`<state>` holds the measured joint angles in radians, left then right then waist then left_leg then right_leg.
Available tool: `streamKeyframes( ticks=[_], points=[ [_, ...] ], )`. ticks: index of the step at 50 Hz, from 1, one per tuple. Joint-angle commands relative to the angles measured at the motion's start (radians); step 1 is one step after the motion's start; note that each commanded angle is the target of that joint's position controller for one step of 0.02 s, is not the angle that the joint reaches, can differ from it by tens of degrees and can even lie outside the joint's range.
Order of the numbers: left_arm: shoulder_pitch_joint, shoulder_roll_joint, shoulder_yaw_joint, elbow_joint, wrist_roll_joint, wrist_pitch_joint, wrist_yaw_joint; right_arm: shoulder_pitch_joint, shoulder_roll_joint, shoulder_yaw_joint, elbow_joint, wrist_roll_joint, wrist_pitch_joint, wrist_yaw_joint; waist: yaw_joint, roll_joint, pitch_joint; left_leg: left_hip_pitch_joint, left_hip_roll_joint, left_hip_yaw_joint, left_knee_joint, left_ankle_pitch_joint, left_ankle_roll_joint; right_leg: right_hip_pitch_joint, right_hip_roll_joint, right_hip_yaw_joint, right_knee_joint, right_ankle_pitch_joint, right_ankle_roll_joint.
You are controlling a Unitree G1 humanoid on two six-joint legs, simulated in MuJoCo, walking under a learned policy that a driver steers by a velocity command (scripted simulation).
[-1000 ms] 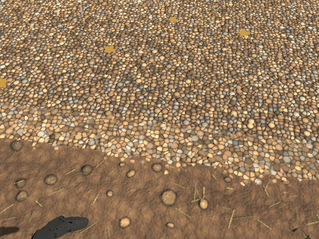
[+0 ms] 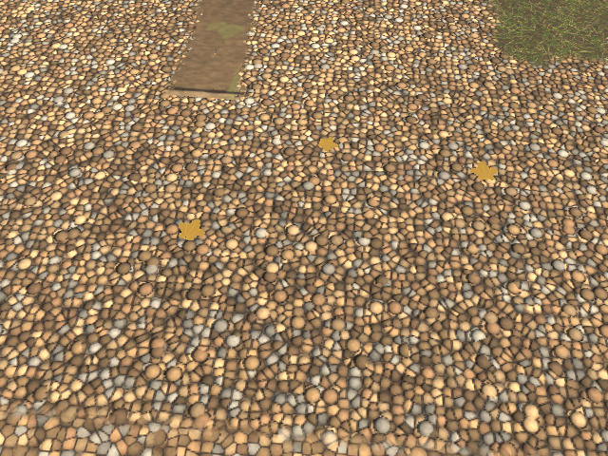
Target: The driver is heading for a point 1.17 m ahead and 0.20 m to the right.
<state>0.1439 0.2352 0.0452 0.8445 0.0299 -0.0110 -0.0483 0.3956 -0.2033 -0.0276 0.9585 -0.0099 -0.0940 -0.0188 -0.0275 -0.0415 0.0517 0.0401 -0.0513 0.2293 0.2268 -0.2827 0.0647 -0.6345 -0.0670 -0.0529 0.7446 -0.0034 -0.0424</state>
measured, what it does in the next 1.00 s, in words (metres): walks ahead, turning right: right foot, then left foot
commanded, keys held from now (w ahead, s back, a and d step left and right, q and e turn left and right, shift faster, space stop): e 0.48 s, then no key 0.52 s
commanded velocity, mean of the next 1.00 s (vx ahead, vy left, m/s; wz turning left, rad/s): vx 0.07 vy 0.00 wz -0.38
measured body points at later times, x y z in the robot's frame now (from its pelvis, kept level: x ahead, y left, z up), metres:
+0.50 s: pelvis +0.11 -0.01 +0.00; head +0.15 -0.04 +0.44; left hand +0.27 +0.25 -0.11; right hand +0.17 -0.29 -0.13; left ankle +0.20 +0.16 -0.68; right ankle +0.17 -0.07 -0.74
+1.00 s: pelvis +0.14 +0.04 +0.00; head +0.16 +0.05 +0.45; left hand +0.32 +0.25 -0.14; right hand +0.14 -0.23 -0.12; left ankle +0.17 +0.12 -0.74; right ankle +0.06 -0.07 -0.74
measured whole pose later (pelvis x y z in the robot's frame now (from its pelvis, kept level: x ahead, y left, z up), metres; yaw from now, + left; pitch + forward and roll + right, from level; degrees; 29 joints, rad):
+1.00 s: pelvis +0.14 +0.04 +0.00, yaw -22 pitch +0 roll -1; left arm 0.21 0.26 0.04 0.87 0.00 0.05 0.02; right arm 0.21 -0.22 0.00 0.82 -0.02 0.00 -0.03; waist 0.00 -0.03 0.04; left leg -0.20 -0.04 -0.01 0.45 -0.24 0.05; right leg -0.16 0.03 0.07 0.48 -0.30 0.02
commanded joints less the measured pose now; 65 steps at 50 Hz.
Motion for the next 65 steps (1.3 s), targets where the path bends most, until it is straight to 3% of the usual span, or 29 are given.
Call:
streamKeyframes(
  ticks=[1,3,5,6,7,8,10,11,14,16,23,30,33,34,35,36,37,39,42,45,48,50,52,53,55,58,61,63,65],
  points=[
    [-0.038,0.014,-0.008,-0.073,0.008,-0.014,-0.003,0.022,-0.147,-0.028,-0.032,0.001,0.0,-0.018,0.009,0.137,0.008,-0.027,0.258,-0.008,0.096,0.93,0.026,0.106,0.068,-0.093,-0.1,-0.016,-0.027],
    [0.06,0.047,0.004,-0.055,0.016,-0.018,0.003,-0.008,-0.174,-0.039,-0.039,0.001,0.013,-0.031,0.051,0.166,-0.047,0.001,0.274,-0.003,0.254,1.081,0.022,0.205,0.117,-0.103,-0.122,-0.115,-0.067],
    [0.231,0.093,0.028,-0.011,0.028,-0.039,0.016,-0.051,-0.187,-0.048,-0.059,0.008,0.029,-0.03,0.133,0.118,-0.148,-0.044,0.256,0.0,0.59,0.902,0.007,0.406,0.144,-0.065,-0.29,-0.025,-0.119],
    [0.287,0.18,0.053,-0.007,0.029,-0.051,0.03,-0.033,-0.17,-0.046,-0.087,0.012,0.028,-0.024,0.15,0.002,-0.223,-0.237,0.189,0.006,0.877,0.451,-0.029,0.611,-0.016,0.111,-0.276,0.382,-0.172],
    [0.236,0.287,0.083,-0.035,0.007,-0.035,0.04,0.081,-0.08,-0.031,-0.126,0.024,0.035,-0.018,0.048,-0.19,-0.343,-0.566,-0.007,-0.068,1.248,-0.377,-0.08,0.886,-0.321,0.517,-0.192,1.049,-0.377],
    [0.262,0.278,0.089,-0.055,-0.042,-0.018,0.041,0.046,-0.128,-0.033,-0.127,-0.004,0.044,-0.013,0.105,-0.024,-0.441,-0.612,0.03,-0.251,1.275,-0.307,-0.085,0.859,-0.33,0.542,-0.269,0.925,-0.435],
    [0.116,0.156,0.056,-0.074,-0.042,0.006,0.056,-0.072,-0.127,-0.033,-0.15,-0.008,0.051,-0.012,0.054,0.059,-0.156,-0.648,0.103,-0.26,1.149,-0.19,-0.091,0.563,-0.229,0.41,-0.391,0.493,-0.348],
    [0.093,0.122,0.046,-0.072,-0.04,0.011,0.06,-0.104,-0.135,-0.038,-0.165,-0.02,0.063,-0.013,0.031,0.054,-0.094,-0.627,0.121,-0.268,1.061,-0.165,-0.095,0.476,-0.169,0.368,-0.419,0.41,-0.297],
    [0.086,0.14,0.05,-0.079,-0.02,0.005,0.053,-0.058,-0.106,-0.034,-0.163,-0.029,0.111,-0.012,-0.001,0.028,-0.12,-0.528,0.099,-0.252,0.961,-0.107,-0.105,0.375,-0.092,0.306,-0.438,0.36,-0.244],
    [0.089,0.171,0.06,-0.086,-0.016,0.002,0.049,-0.072,-0.104,-0.034,-0.174,-0.024,0.12,-0.011,0.001,0.01,-0.145,-0.536,0.095,-0.258,0.907,-0.079,-0.111,0.375,-0.074,0.312,-0.442,0.285,-0.224],
    [0.132,0.191,0.072,-0.105,-0.014,0.033,0.055,-0.225,-0.135,-0.041,-0.24,-0.018,0.137,-0.018,0.064,-0.062,-0.112,-0.625,0.083,-0.3,0.73,-0.055,-0.128,0.428,-0.053,0.47,-0.497,-0.246,-0.178],
    [0.124,0.175,0.065,-0.112,0.003,0.04,0.049,-0.199,-0.131,-0.029,-0.248,0.004,0.118,-0.024,0.067,-0.086,-0.121,-0.445,0.032,-0.273,0.526,-0.138,-0.076,0.422,-0.061,0.511,-0.445,-0.106,-0.175],
    [0.098,0.167,0.058,-0.107,-0.008,0.05,0.051,-0.11,-0.121,-0.023,-0.229,0.009,0.106,-0.029,0.022,-0.073,-0.114,-0.276,0.008,-0.248,0.26,-0.06,-0.037,0.383,-0.041,0.523,-0.398,-0.048,-0.135],
    [0.098,0.155,0.051,-0.106,-0.018,0.05,0.056,-0.086,-0.128,-0.023,-0.222,0.002,0.099,-0.033,0.009,-0.046,-0.104,-0.19,0.031,-0.27,0.113,0.02,-0.021,0.331,-0.009,0.506,-0.37,-0.12,-0.092],
    [0.134,0.104,0.037,-0.109,-0.024,0.046,0.059,-0.12,-0.189,-0.031,-0.238,-0.016,0.092,-0.039,0.043,0.107,-0.094,-0.148,0.198,-0.453,-0.006,-0.021,0.018,0.259,0.072,0.419,-0.249,-0.315,-0.032],
    [0.152,0.08,0.029,-0.121,-0.03,0.038,0.063,-0.207,-0.252,-0.035,-0.282,-0.022,0.091,-0.033,0.07,0.242,-0.067,-0.159,0.412,-0.703,-0.065,0.12,0.103,0.136,0.236,0.225,-0.114,-0.465,0.011],
    [0.11,0.152,0.048,-0.113,-0.002,0.038,0.064,-0.191,-0.232,-0.035,-0.261,-0.026,0.089,-0.026,0.044,0.198,-0.05,-0.311,0.442,-0.677,-0.013,0.271,0.189,0.232,0.196,0.198,0.05,-0.537,0.024],
    [0.132,0.141,0.049,-0.081,-0.012,0.044,0.056,-0.25,-0.15,-0.011,-0.256,-0.01,0.078,-0.016,0.085,0.14,-0.026,-0.325,0.309,-0.507,0.014,0.348,0.147,0.28,0.175,0.204,0.143,-0.437,0.039],
    [0.145,0.117,0.038,-0.049,-0.011,0.055,0.05,-0.221,-0.149,-0.008,-0.24,-0.007,0.076,-0.02,0.068,0.185,-0.058,-0.191,0.231,-0.399,0.085,0.576,0.113,0.263,0.173,0.175,0.127,-0.422,0.071],
    [0.085,0.08,0.014,-0.044,-0.022,0.059,0.059,-0.158,-0.159,-0.009,-0.204,-0.005,0.079,-0.016,0.024,0.19,-0.085,-0.097,0.229,-0.393,0.14,0.665,0.114,0.312,0.131,0.11,-0.058,-0.439,0.088],
    [0.079,0.084,0.007,-0.019,-0.039,0.059,0.071,-0.133,-0.177,-0.017,-0.173,-0.008,0.088,-0.013,0.013,0.213,-0.092,-0.068,0.226,-0.421,0.176,0.702,0.103,0.391,0.126,0.074,-0.266,-0.365,0.071],
    [0.114,0.093,0.003,0.013,-0.031,0.047,0.08,-0.149,-0.178,-0.019,-0.161,-0.002,0.09,-0.013,0.04,0.176,-0.096,-0.129,0.213,-0.424,0.188,0.622,0.053,0.535,0.086,0.108,-0.464,-0.124,0.052],
    [0.102,0.171,0.012,0.027,-0.008,0.032,0.087,-0.123,-0.156,-0.017,-0.166,0.0,0.078,-0.002,-0.007,0.05,-0.115,-0.247,0.154,-0.386,0.171,0.371,0.003,0.66,-0.04,0.225,-0.374,0.127,0.017],
    [0.063,0.14,0.005,0.044,-0.026,0.03,0.08,-0.129,-0.126,-0.009,-0.143,0.005,0.082,-0.002,-0.006,-0.031,-0.081,-0.212,0.111,-0.346,0.107,0.235,-0.006,0.565,-0.035,0.214,-0.36,0.088,-0.01],
    [0.063,0.104,-0.008,0.061,-0.023,0.02,0.075,-0.176,-0.151,-0.017,-0.118,-0.002,0.092,-0.007,0.028,-0.01,-0.042,-0.173,0.109,-0.34,0.124,0.226,-0.013,0.507,-0.016,0.211,-0.399,-0.016,0.0],
    [0.111,0.144,0.003,0.108,-0.014,0.025,0.08,-0.165,-0.156,-0.025,-0.095,-0.011,0.104,0.006,0.03,-0.045,-0.007,-0.232,0.053,-0.303,0.192,-0.159,0.015,0.453,0.016,0.234,-0.432,-0.51,-0.048],
    [0.173,0.185,0.018,0.122,-0.014,0.024,0.074,-0.222,-0.117,-0.018,-0.115,-0.017,0.096,0.021,0.071,-0.12,0.121,-0.444,0.003,-0.233,0.36,-0.235,0.014,0.428,-0.112,0.455,-0.576,-0.847,-0.148],
    [0.149,0.176,0.022,0.121,-0.012,0.013,0.073,-0.23,-0.106,-0.015,-0.121,-0.023,0.076,0.021,0.061,-0.116,0.147,-0.468,0.041,-0.21,0.446,-0.109,0.01,0.424,-0.192,0.529,-0.616,-0.722,-0.19],
    [0.099,0.164,0.018,0.118,-0.014,0.002,0.073,-0.161,-0.089,-0.012,-0.099,-0.017,0.057,0.02,0.01,-0.089,0.1,-0.356,0.042,-0.202,0.34,-0.092,0.016,0.421,-0.15,0.421,-0.536,-0.423,-0.16]
  ],
)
